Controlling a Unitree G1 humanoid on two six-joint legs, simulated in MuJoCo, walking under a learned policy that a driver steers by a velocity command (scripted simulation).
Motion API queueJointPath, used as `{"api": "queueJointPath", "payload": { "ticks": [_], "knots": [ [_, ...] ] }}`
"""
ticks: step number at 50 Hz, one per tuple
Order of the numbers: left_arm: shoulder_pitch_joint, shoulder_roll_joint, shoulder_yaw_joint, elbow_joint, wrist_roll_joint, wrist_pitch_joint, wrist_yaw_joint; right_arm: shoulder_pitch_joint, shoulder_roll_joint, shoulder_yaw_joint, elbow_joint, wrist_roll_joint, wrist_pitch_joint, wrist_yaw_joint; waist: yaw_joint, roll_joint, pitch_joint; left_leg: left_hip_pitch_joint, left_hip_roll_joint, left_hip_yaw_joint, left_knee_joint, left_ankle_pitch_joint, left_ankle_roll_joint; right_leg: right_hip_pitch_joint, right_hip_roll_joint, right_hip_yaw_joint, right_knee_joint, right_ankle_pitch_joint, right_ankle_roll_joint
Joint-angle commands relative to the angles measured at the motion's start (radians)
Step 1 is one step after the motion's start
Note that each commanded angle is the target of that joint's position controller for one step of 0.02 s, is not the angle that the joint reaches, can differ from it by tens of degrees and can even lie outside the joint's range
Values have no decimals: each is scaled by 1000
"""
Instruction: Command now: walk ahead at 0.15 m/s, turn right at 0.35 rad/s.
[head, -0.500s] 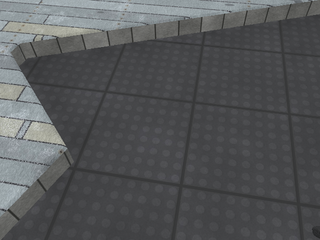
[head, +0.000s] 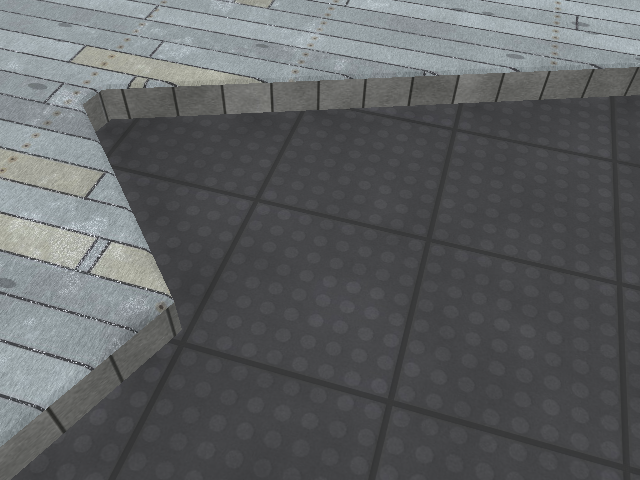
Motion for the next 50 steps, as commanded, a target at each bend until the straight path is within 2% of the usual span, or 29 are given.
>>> {"api": "queueJointPath", "payload": {
  "ticks": [1,2,3,6,10,11,13,16,18,19,20,21,22,23,24,26,28,32,38,41,42,43,44,45,46,47,48,49,50],
  "knots": [
    [-131,146,42,-120,-29,-11,-3,147,-240,-89,-46,16,-11,-28,-144,262,-7,139,361,-361,-302,-284,195,-333,10,-67,332,-237,-27],
    [-165,143,50,-146,-37,-12,-9,177,-239,-88,-33,19,-27,-31,-148,233,45,158,434,-471,-364,-448,226,-487,-41,-13,485,-255,-46],
    [-146,129,54,-145,-43,-12,-12,154,-219,-83,-27,31,-48,-33,-121,201,87,191,435,-476,-386,-489,219,-587,-66,28,549,-208,-56],
    [-104,106,53,-132,-27,-28,-26,96,-175,-78,-28,36,-89,-29,-90,125,67,260,382,-281,-416,-279,161,-628,-98,21,547,-45,-42],
    [-122,74,37,-165,-30,-28,-47,86,-197,-97,-13,27,-111,-9,-89,109,39,236,341,-39,-425,-71,133,-549,-121,-28,448,88,-20],
    [-179,97,43,-189,76,8,-94,134,-208,-90,23,-33,-104,4,-97,76,46,178,332,38,-439,-101,109,-475,-92,-85,393,73,-31],
    [-212,95,42,-220,51,25,-128,128,-227,-97,33,-29,-105,6,-99,151,70,127,327,115,-456,-130,80,-399,-95,-131,306,80,-62],
    [-224,113,39,-237,38,26,-128,129,-254,-102,56,-28,-96,8,-87,158,91,145,344,186,-427,-94,65,-320,-71,-193,215,1,-127],
    [-85,138,51,-200,35,19,-101,124,-283,-105,70,-20,-83,13,-9,144,21,149,339,251,-192,387,64,-118,38,-270,186,-97,-180],
    [129,158,69,-132,31,8,-80,103,-286,-102,71,-9,-71,19,107,77,-93,93,295,316,132,705,53,136,120,-291,135,-81,-211],
    [382,235,99,-54,36,1,-60,99,-249,-83,50,-18,-71,24,211,-56,-221,-147,250,314,535,569,20,464,103,-156,84,-193,-232],
    [316,400,124,-74,26,1,-46,86,-79,-38,-49,-25,-84,44,99,-422,-222,-585,63,199,839,-250,-45,589,-172,487,-235,-663,-330],
    [248,360,115,-134,16,0,-46,-70,-155,-41,-86,-41,-99,44,139,-207,-198,-689,51,-30,932,-170,-37,522,-225,737,-394,-672,-333],
    [230,327,105,-120,31,2,-40,-104,-191,-47,-97,-31,-109,48,109,-104,-116,-748,91,-38,942,-85,-20,489,-247,667,-365,-536,-329],
    [245,289,95,-110,33,-11,-35,-34,-179,-38,-53,-33,-118,42,56,11,-65,-670,147,-47,844,1,-7,382,-214,542,-306,-300,-317],
    [121,240,78,-143,24,-23,-21,32,-180,-30,-23,-50,-99,40,-30,-9,-41,-520,177,-45,737,40,-33,159,-134,436,-366,-308,-306],
    [112,196,60,-141,18,-44,-26,23,-178,-28,-15,-48,-62,44,-54,-3,11,-494,174,-35,674,79,-54,64,-78,371,-405,-252,-317],
    [224,196,63,-109,14,-69,-27,-177,-160,-13,-69,-31,-51,50,2,46,111,-572,141,12,411,221,-93,79,-36,330,-464,-29,-329],
    [342,155,42,-11,-5,-94,-4,-330,-99,17,-94,-16,-80,71,74,-27,78,-437,58,81,80,481,-17,256,-49,254,-442,600,-259],
    [304,221,49,11,6,-103,5,-247,-152,-1,-63,-12,-85,56,16,-49,-8,-227,-34,141,6,372,49,378,-67,178,-341,1077,-204],
    [304,244,54,22,27,-101,9,-132,-190,-17,-34,-1,-84,42,-44,-83,-74,-117,-64,135,23,286,69,419,-86,165,-201,1265,-187],
    [273,258,59,25,54,-92,12,72,-231,-36,23,14,-81,24,-146,-107,-168,55,-75,136,33,195,92,411,-95,137,15,1345,-182],
    [205,241,57,22,69,-86,17,318,-265,-56,91,11,-76,3,-280,-87,-244,301,-6,87,53,114,128,268,-71,91,318,1253,-175],
    [283,123,30,-22,24,-90,10,427,-372,-94,114,-23,-78,-6,-233,207,-372,623,265,-414,57,-216,310,-125,82,39,867,625,-99],
    [272,105,12,-34,26,-112,-13,377,-336,-92,137,-5,-72,19,-189,332,-401,667,350,-907,-194,-263,378,-356,215,53,969,-131,-96],
    [161,130,6,-55,41,-117,-8,252,-268,-82,128,3,-79,30,-155,189,-219,531,321,-840,-217,-273,372,-463,112,87,974,-42,-117],
    [77,143,0,-77,56,-126,-14,225,-213,-72,136,14,-83,37,-140,51,-150,390,298,-727,-232,-226,350,-448,60,98,908,2,-118],
    [9,135,-6,-102,70,-127,-19,230,-171,-60,158,10,-85,36,-121,-19,-74,251,251,-634,-262,-155,315,-419,30,82,829,9,-116],
    [-10,116,-15,-135,84,-117,-25,230,-146,-49,182,7,-88,28,-73,-1,-13,133,218,-586,-280,-100,308,-402,13,81,778,-6,-96]
  ]
}}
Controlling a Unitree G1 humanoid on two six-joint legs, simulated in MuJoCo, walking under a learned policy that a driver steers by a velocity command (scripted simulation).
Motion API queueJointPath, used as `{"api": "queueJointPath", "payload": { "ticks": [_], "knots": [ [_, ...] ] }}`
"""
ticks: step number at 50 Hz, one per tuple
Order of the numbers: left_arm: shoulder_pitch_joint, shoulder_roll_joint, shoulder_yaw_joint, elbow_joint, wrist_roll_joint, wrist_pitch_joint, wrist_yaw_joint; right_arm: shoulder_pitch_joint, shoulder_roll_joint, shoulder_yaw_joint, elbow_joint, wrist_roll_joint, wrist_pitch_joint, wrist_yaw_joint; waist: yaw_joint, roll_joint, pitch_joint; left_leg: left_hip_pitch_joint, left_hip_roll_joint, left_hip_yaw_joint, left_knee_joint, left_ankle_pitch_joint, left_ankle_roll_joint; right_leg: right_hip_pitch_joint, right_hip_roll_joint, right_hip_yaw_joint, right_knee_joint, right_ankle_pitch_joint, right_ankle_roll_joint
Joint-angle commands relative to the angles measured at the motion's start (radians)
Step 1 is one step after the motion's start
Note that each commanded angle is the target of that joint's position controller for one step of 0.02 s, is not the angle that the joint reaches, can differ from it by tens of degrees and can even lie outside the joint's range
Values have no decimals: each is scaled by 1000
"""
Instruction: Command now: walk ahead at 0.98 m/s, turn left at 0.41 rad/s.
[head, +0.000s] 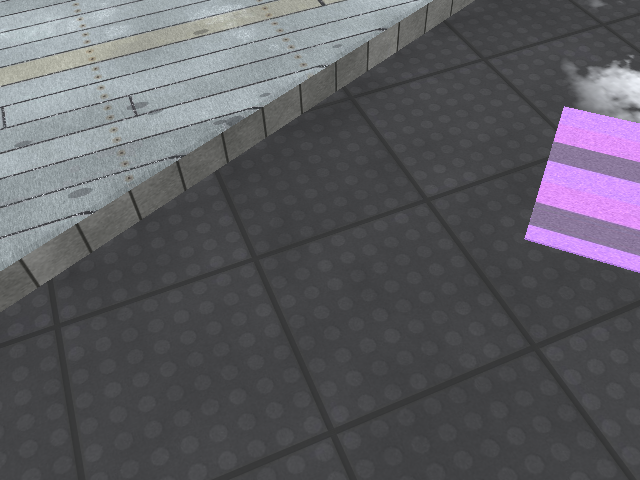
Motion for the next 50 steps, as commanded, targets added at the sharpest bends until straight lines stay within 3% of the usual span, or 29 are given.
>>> {"api": "queueJointPath", "payload": {
  "ticks": [1,4,7,11,13,14,15,16,17,18,19,20,23,26,28,30,32,33,34,35,36,37,38,39,40,43,45,48,50],
  "knots": [
    [-121,73,-7,-168,38,-14,-12,145,-50,-11,34,3,-18,-7,16,1,16,228,285,-598,-341,-181,234,-405,-135,81,-29,-31,40],
    [-207,64,-32,-244,34,3,-23,114,-106,-25,24,10,-38,-10,59,31,98,19,247,-503,-435,-120,234,-365,-196,33,-311,-5,86],
    [-329,29,-55,-282,-10,-2,-51,98,-141,-46,7,20,-46,0,21,59,89,-192,171,-383,-517,-6,163,-6,-148,-61,-625,292,106],
    [-330,87,-28,-270,-7,-6,-22,193,-174,-63,28,35,-38,8,-17,46,12,118,198,-393,-340,356,101,25,-110,-61,-781,297,94],
    [-113,143,8,-209,-3,-16,3,198,-210,-72,37,24,-31,5,92,22,-151,147,146,-338,31,565,52,293,-78,-76,-804,165,72],
    [82,207,38,-182,10,-21,26,165,-179,-65,22,23,-40,8,192,3,-261,-6,99,-301,321,426,31,526,-215,42,-782,-7,45],
    [206,285,64,-168,50,-18,37,226,11,-21,-23,54,-47,-3,167,-255,-441,-263,20,-206,680,-294,14,795,-573,498,-879,-348,-32],
    [165,296,77,-159,22,-1,35,194,-21,-8,-63,54,-32,-7,139,-310,-453,-390,60,-145,840,-260,23,717,-616,813,-1068,-551,-76],
    [62,199,61,-166,14,1,35,78,-71,-20,-56,30,-15,-8,130,-158,-241,-455,127,-122,844,-148,26,559,-543,637,-1084,-499,-54],
    [10,130,45,-160,11,-1,28,27,-75,-22,-57,16,-5,4,114,-73,-139,-445,167,-114,787,-84,23,446,-493,446,-1058,-278,-38],
    [13,97,37,-138,14,-2,25,-9,-61,-23,-56,8,4,19,101,-46,-78,-410,191,-114,753,-66,18,361,-432,292,-1068,-81,-13],
    [31,82,32,-114,8,-9,25,2,-36,-20,-70,-1,19,32,68,-113,-63,-390,204,-113,739,-70,10,316,-423,214,-1062,29,-10],
    [79,13,17,-49,-25,-32,8,-98,16,-3,-121,-7,56,52,38,-93,-6,-444,231,-82,725,-47,8,283,-381,15,-1089,308,30],
    [36,44,24,-33,-26,-49,12,-212,19,19,-200,-10,58,75,1,-101,29,-414,224,-30,562,112,13,219,-349,-151,-1159,427,36],
    [30,67,28,-19,-23,-51,17,-285,2,30,-225,-8,56,89,-7,-37,84,-336,197,50,372,176,33,193,-308,-261,-1201,536,49],
    [73,111,35,-6,-23,-51,24,-324,-7,37,-228,-7,54,95,-5,-25,83,-181,125,149,240,200,67,198,-294,-326,-1166,898,70],
    [101,186,53,-9,-20,-32,39,-221,-50,27,-192,-8,51,86,-75,-72,3,-34,48,179,203,143,96,285,-319,-332,-976,1302,82],
    [71,220,63,-22,-17,-15,45,-83,-88,11,-155,-8,49,77,-159,-90,-78,122,25,157,201,112,119,277,-341,-319,-795,1384,78],
    [21,230,67,-56,-20,-4,52,155,-139,-21,-70,10,53,63,-262,-73,-228,406,-18,114,210,81,152,193,-339,-299,-494,1477,67],
    [23,227,68,-63,-17,1,34,241,-167,-41,-36,4,44,39,-263,-6,-216,596,25,0,93,63,192,-17,-287,-291,-171,868,72],
    [50,62,26,-71,15,3,12,155,-239,-56,-47,19,52,10,-150,187,-138,628,189,-244,124,8,231,-296,-131,-275,235,-181,78],
    [61,103,29,-198,-12,-15,13,128,-347,-81,-88,-13,69,4,-99,265,-318,845,349,-764,-106,-66,426,-573,-57,-68,399,-232,108],
    [-39,145,25,-228,-2,-36,11,143,-308,-84,-89,-7,70,-8,-118,94,-255,779,373,-869,-285,-270,390,-647,-126,40,290,-141,97],
    [-60,152,21,-214,-7,-44,11,106,-256,-75,-77,-2,62,-13,-71,2,-90,607,349,-808,-336,-252,349,-622,-156,31,177,-73,93],
    [-57,146,19,-196,5,-39,15,59,-222,-65,-69,0,50,-12,-11,-72,-18,450,305,-713,-344,-140,312,-541,-184,22,97,-63,99],
    [-25,111,11,-186,35,19,18,3,-155,-36,-66,21,5,-15,84,-102,47,140,202,-509,-349,224,293,-350,-230,13,-101,-118,155],
    [-133,77,0,-247,14,24,15,13,-170,-40,-56,19,-13,-10,77,-68,95,-4,154,-419,-315,628,266,-256,-213,-43,-303,-46,176],
    [-192,4,-26,-257,-11,11,3,53,-145,-44,-21,27,-11,-3,14,-7,-4,4,33,-245,-226,775,125,-47,-113,-129,-644,362,117],
    [-159,-6,-25,-227,-17,8,6,128,-109,-32,17,34,-23,-6,-23,67,-90,134,72,-258,-190,804,75,33,-68,-138,-713,520,77]
  ]
}}
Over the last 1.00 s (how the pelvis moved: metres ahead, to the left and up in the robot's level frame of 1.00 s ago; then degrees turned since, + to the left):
0.57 -0.40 -0.01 -36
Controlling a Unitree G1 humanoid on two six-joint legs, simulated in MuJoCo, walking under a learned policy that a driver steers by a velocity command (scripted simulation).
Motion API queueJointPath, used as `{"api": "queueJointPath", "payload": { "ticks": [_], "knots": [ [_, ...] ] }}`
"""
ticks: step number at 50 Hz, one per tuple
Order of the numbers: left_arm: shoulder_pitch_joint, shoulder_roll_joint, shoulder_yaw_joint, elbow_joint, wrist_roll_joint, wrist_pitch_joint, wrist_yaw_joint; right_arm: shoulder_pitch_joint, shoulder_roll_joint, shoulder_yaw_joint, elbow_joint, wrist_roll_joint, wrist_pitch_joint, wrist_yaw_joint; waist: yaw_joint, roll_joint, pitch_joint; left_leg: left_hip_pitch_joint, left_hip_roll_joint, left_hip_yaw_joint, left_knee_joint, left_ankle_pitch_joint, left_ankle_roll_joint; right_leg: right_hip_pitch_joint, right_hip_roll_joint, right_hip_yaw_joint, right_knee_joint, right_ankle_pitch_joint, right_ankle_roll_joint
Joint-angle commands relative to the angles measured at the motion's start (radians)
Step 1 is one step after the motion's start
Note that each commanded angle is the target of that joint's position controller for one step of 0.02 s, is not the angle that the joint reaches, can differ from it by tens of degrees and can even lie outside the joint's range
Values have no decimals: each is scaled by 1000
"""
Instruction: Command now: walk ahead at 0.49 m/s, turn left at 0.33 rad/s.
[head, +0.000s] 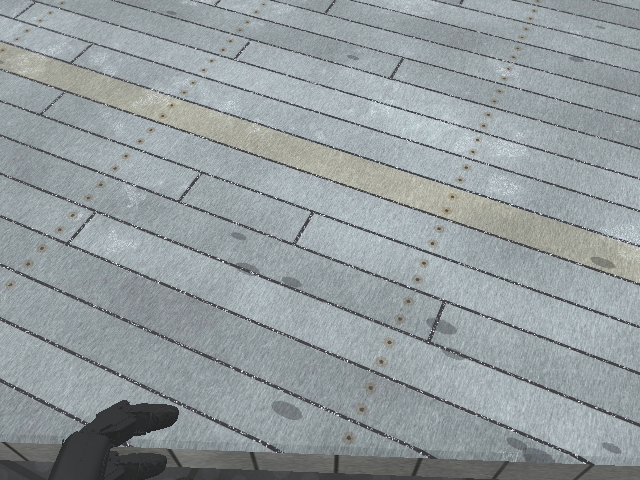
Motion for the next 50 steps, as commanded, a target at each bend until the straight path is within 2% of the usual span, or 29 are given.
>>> {"api": "queueJointPath", "payload": {
  "ticks": [1,2,3,4,5,6,7,8,9,10,11,15,20,23,26,29,30,31,32,33,34,35,36,38,39,41,43,46,50],
  "knots": [
    [155,55,15,31,-7,-4,7,-5,-95,-22,-39,3,-37,-11,40,65,-154,-156,174,-61,22,960,-25,464,137,-139,-114,226,-53],
    [239,83,29,69,-2,-12,12,-31,-103,-24,-42,-7,-36,-22,85,78,-181,-85,208,-79,111,1003,-42,506,135,-110,-131,210,-77],
    [392,117,46,125,-1,-20,18,-103,-127,-29,-57,-16,-34,-28,187,66,-206,-61,205,-48,282,1025,-63,597,128,-107,-212,238,-95],
    [529,157,64,186,-3,-32,21,-141,-119,-28,-67,-16,-34,-27,265,14,-227,-90,136,7,547,832,-90,705,100,-114,-306,395,-110],
    [563,207,75,216,-7,-34,20,-63,-24,-11,-81,-2,-35,-30,211,-265,-280,-344,-43,122,977,-202,-155,919,-155,158,-183,1225,-220],
    [539,229,82,208,-15,-26,7,184,-1,2,-61,17,-29,-39,90,-232,-463,-493,-48,-27,1115,-280,-163,1066,-329,494,-171,1366,-386],
    [385,195,93,164,-37,-7,3,133,-50,7,-33,-29,-14,-43,80,-88,-435,-517,53,22,1160,-151,-171,974,-269,493,-233,1031,-404],
    [284,142,81,136,-45,5,7,10,-65,8,-79,-55,-3,-39,67,-30,-301,-552,98,72,1136,-111,-174,810,-199,426,-287,768,-373],
    [268,122,75,145,-44,14,9,-98,-65,9,-121,-69,7,-32,70,36,-255,-570,132,68,1077,-107,-178,719,-149,389,-322,563,-345],
    [311,123,77,166,-44,21,13,-150,-61,11,-151,-79,24,-24,81,38,-195,-544,138,86,1037,-94,-183,610,-110,367,-350,547,-319],
    [338,141,86,184,-35,28,13,-147,-41,17,-168,-71,45,-21,70,-19,-186,-529,137,87,1029,-97,-196,558,-107,373,-350,577,-335],
    [328,160,105,177,-20,52,12,-176,1,36,-205,-65,79,-25,47,-46,-235,-533,128,121,998,-87,-217,466,-28,341,-330,486,-289],
    [287,159,123,130,-18,108,34,-272,24,46,-256,-54,107,-36,67,-125,-193,-559,128,118,891,-39,-232,378,44,452,-392,-172,-234],
    [309,159,139,119,-15,134,41,-315,27,49,-278,-41,99,-41,105,-148,-145,-540,130,106,714,-65,-232,399,54,509,-433,-357,-219],
    [323,153,153,117,-15,150,35,-321,35,49,-278,-24,77,-49,140,-186,-126,-428,100,107,482,-110,-206,422,61,545,-436,-360,-187],
    [271,139,160,96,-20,150,22,-222,23,30,-237,-9,59,-77,106,-205,-111,-222,67,96,179,-96,-181,358,84,598,-433,-399,-127],
    [263,104,148,55,-124,143,68,-226,-12,0,-213,55,44,-74,85,-202,-117,-151,157,11,-5,146,-206,378,106,632,-381,-579,-91],
    [308,110,152,70,-132,142,75,-245,-30,-4,-206,55,44,-75,98,-110,-141,-63,240,-18,-72,179,-192,321,179,511,-216,-638,-58],
    [378,44,144,63,-105,143,74,-257,-83,-10,-222,8,50,-69,150,138,-202,41,487,-239,-65,366,-102,178,345,272,169,-650,-22],
    [332,175,181,18,-81,135,72,-322,-83,-14,-257,-79,42,-51,144,289,-150,-148,707,-418,-145,471,44,2,308,157,508,-707,52],
    [355,245,192,24,-67,143,68,-422,-18,-3,-292,-83,35,-51,182,265,-100,-250,678,-321,-163,383,75,18,210,97,746,-655,80],
    [381,224,183,45,-59,162,74,-491,57,19,-311,-60,40,-54,193,194,-62,-301,550,-159,-127,263,23,4,200,63,919,-572,77],
    [403,173,162,62,-55,174,77,-503,63,27,-329,-32,49,-63,191,89,-38,-348,446,-32,-119,178,-16,6,212,64,974,-466,71],
    [334,164,151,9,-53,164,72,-450,23,28,-327,-22,56,-90,155,28,-12,-338,385,92,-95,225,2,-19,180,31,947,-320,101],
    [273,144,141,-25,-58,151,66,-383,12,28,-314,-37,60,-98,118,39,-21,-256,382,119,-66,269,28,-67,165,8,886,-263,120],
    [189,116,122,-66,-72,136,54,-282,-6,19,-294,-38,73,-105,62,98,-63,-66,413,126,-42,369,56,-157,115,-22,716,-227,157],
    [147,98,109,-94,-69,128,39,-229,-49,-3,-281,-38,80,-103,27,135,-105,46,458,126,-42,466,74,-161,70,-34,558,-257,181],
    [128,75,94,-118,-59,126,16,-241,-92,-29,-278,-36,77,-87,22,162,-141,54,518,163,-51,500,86,-66,14,-68,416,-322,168],
    [106,79,95,-124,-54,138,2,-271,-109,-48,-272,-23,65,-65,35,148,-144,-34,562,224,-45,494,72,93,-3,-110,261,-364,105]
  ]
}}
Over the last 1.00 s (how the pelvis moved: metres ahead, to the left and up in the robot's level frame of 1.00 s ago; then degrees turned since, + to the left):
0.88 0.20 0.01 51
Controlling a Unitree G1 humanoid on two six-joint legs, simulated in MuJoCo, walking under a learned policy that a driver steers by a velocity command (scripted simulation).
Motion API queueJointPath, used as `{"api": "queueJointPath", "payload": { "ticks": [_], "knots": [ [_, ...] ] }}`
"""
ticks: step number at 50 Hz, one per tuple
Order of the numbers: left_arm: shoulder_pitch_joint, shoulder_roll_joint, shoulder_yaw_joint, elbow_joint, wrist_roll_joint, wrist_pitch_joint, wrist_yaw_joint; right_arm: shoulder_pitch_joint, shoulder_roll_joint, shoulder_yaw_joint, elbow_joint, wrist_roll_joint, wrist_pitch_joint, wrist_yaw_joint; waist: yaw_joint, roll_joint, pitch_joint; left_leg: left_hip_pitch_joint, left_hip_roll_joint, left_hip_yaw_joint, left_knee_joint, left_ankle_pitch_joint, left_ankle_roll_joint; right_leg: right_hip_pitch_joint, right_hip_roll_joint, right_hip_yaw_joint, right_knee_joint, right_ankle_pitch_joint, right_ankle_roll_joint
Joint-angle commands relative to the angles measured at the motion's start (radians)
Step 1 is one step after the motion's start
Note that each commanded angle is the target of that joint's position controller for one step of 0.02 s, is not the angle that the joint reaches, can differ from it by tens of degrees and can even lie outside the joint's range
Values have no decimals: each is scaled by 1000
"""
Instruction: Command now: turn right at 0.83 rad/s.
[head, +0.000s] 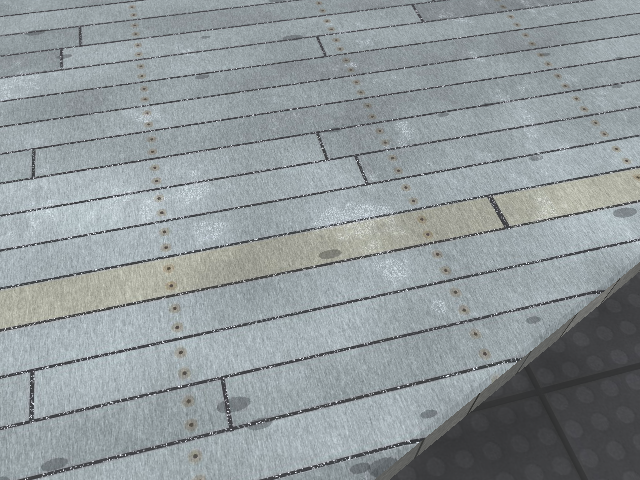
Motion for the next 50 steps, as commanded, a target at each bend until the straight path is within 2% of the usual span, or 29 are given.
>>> {"api": "queueJointPath", "payload": {
  "ticks": [1,3,5,6,7,8,9,10,11,12,13,14,16,18,19,23,29,32,33,34,35,36,37,38,39,40,42,46,50],
  "knots": [
    [-64,57,12,-99,3,-8,-10,8,-209,-77,-45,14,-19,13,-34,175,-119,144,283,-177,-118,448,196,10,10,-52,-126,-60,-50],
    [-65,57,15,-98,-1,-2,-14,13,-220,-85,-27,32,-28,24,-26,184,-133,148,295,-173,-87,471,176,86,35,-66,-239,-92,-91],
    [-33,59,24,-81,-4,3,-19,7,-224,-88,-6,62,-32,27,8,185,-147,151,288,-154,-22,461,131,196,61,-76,-456,-1,-153],
    [17,76,33,-55,1,0,-17,22,-201,-82,15,71,-30,27,34,152,-155,104,255,-113,53,433,84,318,90,-79,-628,143,-190],
    [73,139,52,-33,4,-8,-7,86,-157,-67,43,53,-35,30,36,24,-197,-43,183,-38,206,302,13,538,63,-4,-681,410,-224],
    [103,258,72,-51,15,-20,12,79,-89,-34,-10,-17,-42,43,21,-329,-240,-413,59,3,546,-397,-96,792,-235,348,-566,993,-359],
    [68,237,63,-75,45,-41,10,27,-160,-58,-6,-2,-44,36,86,-259,-352,-455,6,-161,779,-457,-137,662,-361,425,-600,945,-552],
    [40,193,45,-63,52,-57,0,-25,-212,-73,-2,37,-36,35,93,-131,-300,-448,25,-222,825,-381,-125,598,-279,298,-620,824,-520],
    [-32,146,30,-40,41,-70,1,-22,-182,-67,11,54,-29,30,39,-102,-220,-466,38,-244,737,-289,-106,541,-201,204,-630,674,-444],
    [-84,89,12,-39,28,-77,2,7,-169,-62,43,39,-20,22,15,-74,-197,-434,48,-250,684,-216,-111,507,-164,156,-639,613,-397],
    [-135,43,-8,-24,25,-82,4,69,-155,-60,74,27,-11,22,-25,-82,-187,-338,40,-251,650,-131,-123,429,-140,94,-656,622,-383],
    [-140,18,-17,-11,37,-90,6,113,-145,-58,101,28,-6,26,-39,-93,-179,-255,24,-255,624,-88,-129,377,-119,37,-668,640,-371],
    [-160,46,-7,3,53,-96,13,114,-143,-53,93,45,-5,31,-33,-113,-151,-201,12,-253,513,-70,-136,354,-115,-4,-689,558,-369],
    [-124,116,17,22,48,-84,28,59,-170,-56,58,48,-3,31,5,-109,-117,-255,9,-236,497,-112,-133,392,-172,45,-713,485,-400],
    [-106,130,24,32,43,-77,33,48,-175,-56,44,48,1,32,17,-99,-105,-290,19,-240,504,-137,-131,415,-204,73,-724,443,-418],
    [-99,118,28,52,37,-70,43,29,-153,-57,10,49,17,36,28,-73,-56,-368,54,-245,520,-175,-125,449,-259,89,-759,330,-435],
    [-124,149,50,57,30,-67,39,15,-114,-51,-41,54,19,70,14,-65,-127,-270,41,-176,378,-177,-91,505,-267,-45,-696,579,-409],
    [-130,167,60,63,10,-66,30,28,-124,-61,-60,58,33,86,-7,-82,-157,-177,11,-135,231,-120,-51,519,-270,-114,-621,602,-352],
    [-133,158,60,71,-6,-62,25,84,-117,-66,-47,54,41,84,-40,-66,-186,-65,-29,-99,144,-39,-27,483,-253,-167,-537,600,-311],
    [-93,134,57,94,-9,-62,15,127,-152,-84,-36,54,40,71,-59,-17,-182,36,-52,-134,27,83,17,411,-194,-213,-421,519,-245],
    [-100,104,50,82,15,-65,11,198,-262,-121,-39,50,33,49,-84,169,-183,242,64,-351,-32,514,101,160,-96,-267,-159,237,-153],
    [-192,49,27,-4,54,-75,17,201,-384,-137,-70,14,15,44,-64,390,-193,334,301,-773,-47,872,313,-176,77,-179,112,-351,-64],
    [-228,97,40,4,47,-76,20,194,-342,-129,-79,-5,-17,59,-106,206,-286,308,340,-772,-82,767,379,-193,81,22,258,-389,-64],
    [-223,111,43,1,24,-79,21,147,-325,-122,-75,7,-36,58,-69,149,-227,263,281,-685,-98,635,326,-213,72,55,258,-297,-86],
    [-196,113,45,17,23,-84,28,79,-302,-118,-78,34,-39,47,-23,99,-173,215,208,-615,-100,521,254,-222,58,70,197,-185,-99],
    [-186,129,50,22,34,-85,37,21,-271,-108,-90,53,-32,37,2,86,-145,173,180,-591,-101,498,215,-217,57,74,149,-107,-101],
    [-148,116,49,37,42,-87,34,-18,-256,-98,-112,47,-23,23,32,101,-169,99,139,-555,-91,567,194,-115,98,68,133,-19,-93],
    [-164,64,28,40,27,-88,31,17,-251,-102,-115,48,-16,14,11,130,-188,126,98,-587,-54,551,171,-87,156,78,-48,28,-73],
    [-194,64,23,36,19,-90,24,-4,-256,-107,-138,48,1,11,2,186,-177,80,69,-672,-29,426,146,-23,192,97,-203,43,-79]
  ]
}}
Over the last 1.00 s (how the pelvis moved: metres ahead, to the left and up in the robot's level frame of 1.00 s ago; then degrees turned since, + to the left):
0.16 -0.01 0.01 -44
